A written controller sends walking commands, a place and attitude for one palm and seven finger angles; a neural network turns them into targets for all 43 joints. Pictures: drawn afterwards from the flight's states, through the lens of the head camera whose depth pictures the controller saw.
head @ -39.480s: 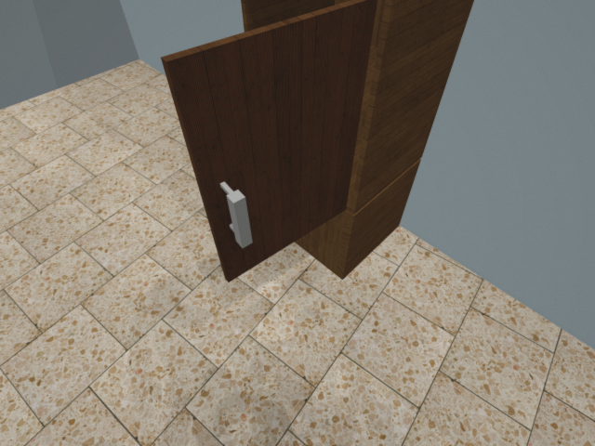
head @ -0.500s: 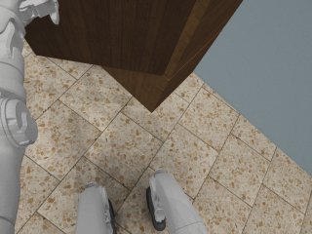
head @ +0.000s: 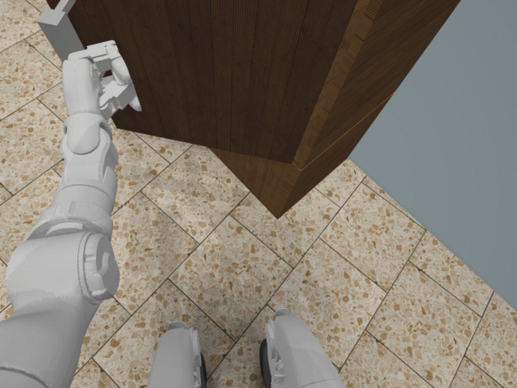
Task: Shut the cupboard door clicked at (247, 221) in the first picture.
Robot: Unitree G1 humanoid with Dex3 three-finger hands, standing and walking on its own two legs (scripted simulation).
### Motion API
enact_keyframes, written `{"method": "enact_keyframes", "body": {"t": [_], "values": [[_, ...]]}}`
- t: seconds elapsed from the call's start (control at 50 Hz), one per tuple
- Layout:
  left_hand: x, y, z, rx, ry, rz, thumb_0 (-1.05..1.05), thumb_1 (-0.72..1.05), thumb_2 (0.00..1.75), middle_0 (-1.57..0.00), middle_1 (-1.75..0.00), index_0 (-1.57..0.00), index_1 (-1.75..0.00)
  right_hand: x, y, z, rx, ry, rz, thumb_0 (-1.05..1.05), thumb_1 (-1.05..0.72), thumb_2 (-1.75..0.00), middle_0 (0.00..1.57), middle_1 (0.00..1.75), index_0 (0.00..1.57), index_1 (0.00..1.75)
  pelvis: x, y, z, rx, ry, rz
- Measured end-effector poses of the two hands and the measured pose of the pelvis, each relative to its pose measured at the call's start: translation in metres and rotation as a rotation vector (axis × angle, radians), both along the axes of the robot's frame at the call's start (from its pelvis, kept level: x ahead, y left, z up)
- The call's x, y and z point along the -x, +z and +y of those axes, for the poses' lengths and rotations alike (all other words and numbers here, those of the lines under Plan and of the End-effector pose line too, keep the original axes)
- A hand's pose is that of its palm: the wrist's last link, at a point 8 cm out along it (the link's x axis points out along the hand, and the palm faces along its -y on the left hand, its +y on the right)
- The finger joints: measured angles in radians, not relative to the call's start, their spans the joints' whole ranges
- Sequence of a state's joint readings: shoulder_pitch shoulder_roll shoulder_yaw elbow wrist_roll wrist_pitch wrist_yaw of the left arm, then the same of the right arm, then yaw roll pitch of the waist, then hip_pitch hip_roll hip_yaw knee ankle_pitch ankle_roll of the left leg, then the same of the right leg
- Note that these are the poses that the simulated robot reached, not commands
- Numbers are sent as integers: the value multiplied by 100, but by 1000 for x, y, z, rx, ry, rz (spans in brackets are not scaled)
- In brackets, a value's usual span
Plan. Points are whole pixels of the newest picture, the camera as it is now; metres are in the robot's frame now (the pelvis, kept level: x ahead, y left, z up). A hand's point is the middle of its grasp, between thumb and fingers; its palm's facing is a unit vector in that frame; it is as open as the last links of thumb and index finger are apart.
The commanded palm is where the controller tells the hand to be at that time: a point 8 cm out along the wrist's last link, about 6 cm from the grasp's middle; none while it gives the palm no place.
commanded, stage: pull the fist back off the door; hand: left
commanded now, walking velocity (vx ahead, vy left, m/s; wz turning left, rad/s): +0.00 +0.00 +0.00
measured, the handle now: (81, 49) +0.64 +0.21 +0.04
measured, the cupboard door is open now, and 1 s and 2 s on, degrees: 37 37 37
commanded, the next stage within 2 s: draw the hand back to the body in 0.38 s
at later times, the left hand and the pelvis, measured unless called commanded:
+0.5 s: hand (134, 127) +0.49 +0.12 +0.05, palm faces +0.06 -1.00 -0.03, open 3.1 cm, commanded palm +0.46 +0.17 +0.05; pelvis -0.01 +0.00 +0.00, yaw +1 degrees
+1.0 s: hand (40, 175) +0.37 +0.18 +0.15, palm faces +0.06 -1.00 -0.03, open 3.1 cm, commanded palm +0.32 +0.23 +0.16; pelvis +0.01 +0.00 +0.08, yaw +2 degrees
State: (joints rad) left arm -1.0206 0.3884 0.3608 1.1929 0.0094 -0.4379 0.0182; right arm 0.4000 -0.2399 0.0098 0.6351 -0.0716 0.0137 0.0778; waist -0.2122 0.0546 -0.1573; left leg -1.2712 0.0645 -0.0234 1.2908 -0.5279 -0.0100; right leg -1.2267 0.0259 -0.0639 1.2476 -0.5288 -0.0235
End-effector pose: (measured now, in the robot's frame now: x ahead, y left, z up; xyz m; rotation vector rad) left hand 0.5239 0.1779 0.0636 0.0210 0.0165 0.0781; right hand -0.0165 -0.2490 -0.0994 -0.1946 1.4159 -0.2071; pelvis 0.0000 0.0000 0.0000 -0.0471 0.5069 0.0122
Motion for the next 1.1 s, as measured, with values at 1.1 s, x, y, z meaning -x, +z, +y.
{"method": "enact_keyframes", "body": {"t": [1.1], "values": [[210,104,59,-136,15,-6,1,90,90,-122,-141,-122,-141,-187,107,9,19,111,-568,1,-90,-90,20,30,20,30,-20,91,5,-47,17,-368]]}}
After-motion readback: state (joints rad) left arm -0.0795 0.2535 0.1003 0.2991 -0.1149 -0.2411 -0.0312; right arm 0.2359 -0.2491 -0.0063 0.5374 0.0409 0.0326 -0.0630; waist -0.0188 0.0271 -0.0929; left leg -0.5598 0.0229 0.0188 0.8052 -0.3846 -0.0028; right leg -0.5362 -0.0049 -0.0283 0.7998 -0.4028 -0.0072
